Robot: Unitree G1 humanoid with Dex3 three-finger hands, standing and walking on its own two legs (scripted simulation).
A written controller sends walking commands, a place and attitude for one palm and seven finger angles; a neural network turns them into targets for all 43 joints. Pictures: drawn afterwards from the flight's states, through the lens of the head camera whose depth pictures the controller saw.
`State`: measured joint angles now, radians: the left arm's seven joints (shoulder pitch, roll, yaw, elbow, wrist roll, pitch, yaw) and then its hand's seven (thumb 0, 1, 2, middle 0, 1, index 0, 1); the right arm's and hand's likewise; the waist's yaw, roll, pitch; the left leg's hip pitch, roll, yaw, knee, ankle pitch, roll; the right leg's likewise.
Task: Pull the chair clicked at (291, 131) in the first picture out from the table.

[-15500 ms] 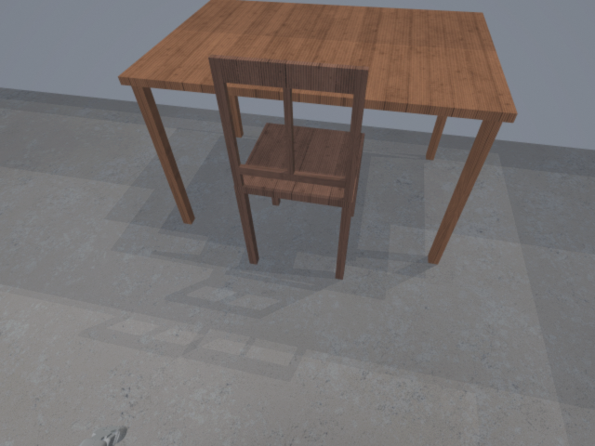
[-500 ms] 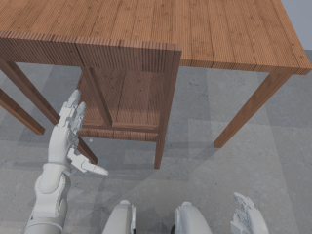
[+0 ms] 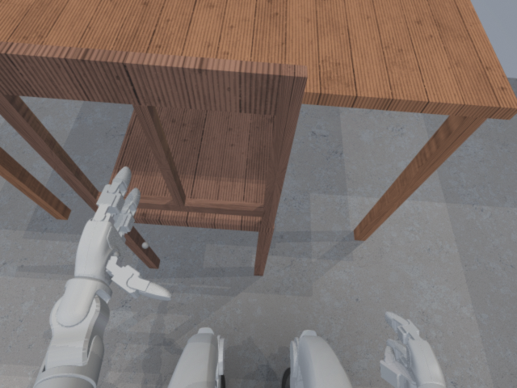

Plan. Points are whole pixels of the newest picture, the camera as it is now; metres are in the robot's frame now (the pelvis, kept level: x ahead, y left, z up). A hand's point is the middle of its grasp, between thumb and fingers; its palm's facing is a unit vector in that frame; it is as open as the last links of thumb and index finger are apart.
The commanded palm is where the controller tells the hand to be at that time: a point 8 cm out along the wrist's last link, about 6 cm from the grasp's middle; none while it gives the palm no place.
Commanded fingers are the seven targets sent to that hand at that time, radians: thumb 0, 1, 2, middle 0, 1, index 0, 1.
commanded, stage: aim the fingers beside a spindle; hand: left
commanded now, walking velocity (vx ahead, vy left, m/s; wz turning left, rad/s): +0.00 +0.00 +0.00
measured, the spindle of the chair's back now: (166, 162) +0.46 +0.16 +0.01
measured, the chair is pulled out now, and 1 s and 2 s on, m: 0.00 0.00 0.00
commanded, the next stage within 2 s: push the fingers through the gap in 0.18 s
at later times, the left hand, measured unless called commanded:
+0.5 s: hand (152, 227) +0.34 +0.16 +0.03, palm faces -0.04 -1.00 -0.05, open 16.9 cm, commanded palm +0.32 +0.21 +0.03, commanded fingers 0.00 -0.50 0.30 -0.06 -0.08 -0.06 -0.08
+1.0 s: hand (164, 201) +0.38 +0.15 +0.02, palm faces -0.06 -1.00 -0.04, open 16.9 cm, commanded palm +0.37 +0.21 +0.03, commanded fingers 0.00 -0.50 0.30 -0.06 -0.08 -0.06 -0.08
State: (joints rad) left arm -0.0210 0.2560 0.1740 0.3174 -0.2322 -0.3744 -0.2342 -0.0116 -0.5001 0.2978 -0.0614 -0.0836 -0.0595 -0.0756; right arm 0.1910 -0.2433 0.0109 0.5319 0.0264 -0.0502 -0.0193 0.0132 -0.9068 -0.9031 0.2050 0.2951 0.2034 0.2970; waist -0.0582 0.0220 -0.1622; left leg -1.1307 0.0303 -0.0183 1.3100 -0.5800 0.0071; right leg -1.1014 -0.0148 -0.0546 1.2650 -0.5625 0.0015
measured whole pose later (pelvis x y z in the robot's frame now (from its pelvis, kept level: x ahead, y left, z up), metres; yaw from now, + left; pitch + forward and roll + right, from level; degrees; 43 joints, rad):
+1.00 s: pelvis +0.00 -0.01 +0.00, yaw +0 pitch +24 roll -2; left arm -0.28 0.26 0.20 0.52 -0.19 -0.41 -0.20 -0.01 -0.50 0.30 -0.06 -0.08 -0.06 -0.08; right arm 0.23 -0.26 0.00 0.59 0.02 -0.02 -0.02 0.01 -0.91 -0.90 0.20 0.29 0.20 0.30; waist -0.08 0.03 -0.16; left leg -1.13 0.03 -0.01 1.28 -0.57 0.00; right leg -1.11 -0.01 -0.05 1.25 -0.55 -0.01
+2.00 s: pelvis -0.01 +0.00 +0.00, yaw -1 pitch +25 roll -2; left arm -0.57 0.30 0.25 0.84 -0.12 -0.48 -0.16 -0.01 -0.50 0.30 -0.06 -0.08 -0.06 -0.08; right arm 0.25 -0.25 0.01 0.62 0.00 0.04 0.00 0.01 -0.91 -0.90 0.20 0.29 0.20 0.30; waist -0.12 0.03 -0.16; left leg -1.18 0.03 -0.01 1.29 -0.55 0.00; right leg -1.16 -0.01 -0.04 1.25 -0.54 0.00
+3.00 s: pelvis +0.00 +0.00 +0.00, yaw -1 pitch +25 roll -2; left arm -0.52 0.27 0.24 0.78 -0.14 -0.47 -0.17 0.01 0.79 0.85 -0.50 -1.45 -0.50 -1.44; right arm 0.25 -0.25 0.01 0.61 0.00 0.05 0.00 0.01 -0.91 -0.90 0.20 0.29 0.20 0.30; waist -0.12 0.03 -0.16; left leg -1.17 0.04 0.00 1.28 -0.56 0.01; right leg -1.15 -0.01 -0.03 1.24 -0.53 0.01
